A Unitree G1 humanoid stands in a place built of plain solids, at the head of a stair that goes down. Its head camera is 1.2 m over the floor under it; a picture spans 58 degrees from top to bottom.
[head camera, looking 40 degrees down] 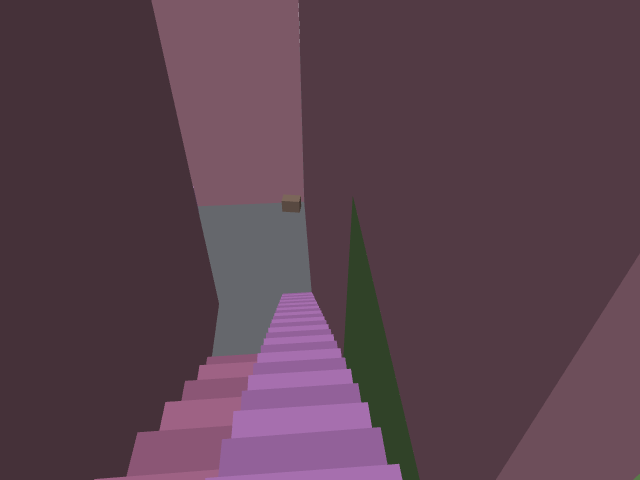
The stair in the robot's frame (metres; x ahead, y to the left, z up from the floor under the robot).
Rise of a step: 0.20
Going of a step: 0.22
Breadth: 0.60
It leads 4 degrees to the left of straight ahead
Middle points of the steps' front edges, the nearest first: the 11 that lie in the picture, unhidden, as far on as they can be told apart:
0.78 0.07 -0.41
1.00 0.08 -0.61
1.22 0.10 -0.82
1.44 0.12 -1.02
1.66 0.13 -1.22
1.88 0.15 -1.43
2.10 0.17 -1.63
2.32 0.18 -1.83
2.54 0.20 -2.03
2.76 0.22 -2.23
2.98 0.23 -2.44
